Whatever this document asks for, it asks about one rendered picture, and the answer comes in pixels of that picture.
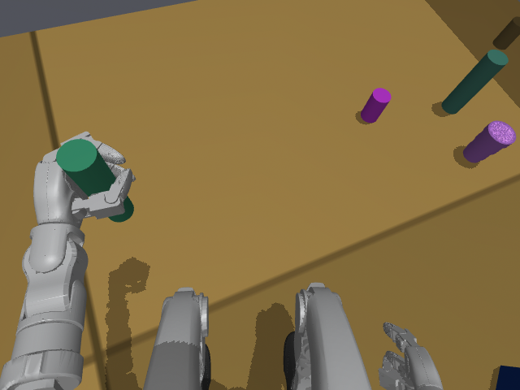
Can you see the left robot hand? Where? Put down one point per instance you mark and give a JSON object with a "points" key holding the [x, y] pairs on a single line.
{"points": [[57, 198]]}

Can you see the right robot hand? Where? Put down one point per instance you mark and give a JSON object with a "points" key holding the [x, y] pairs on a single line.
{"points": [[414, 371]]}

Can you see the left robot arm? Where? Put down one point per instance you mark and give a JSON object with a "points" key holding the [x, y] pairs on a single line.
{"points": [[46, 353]]}

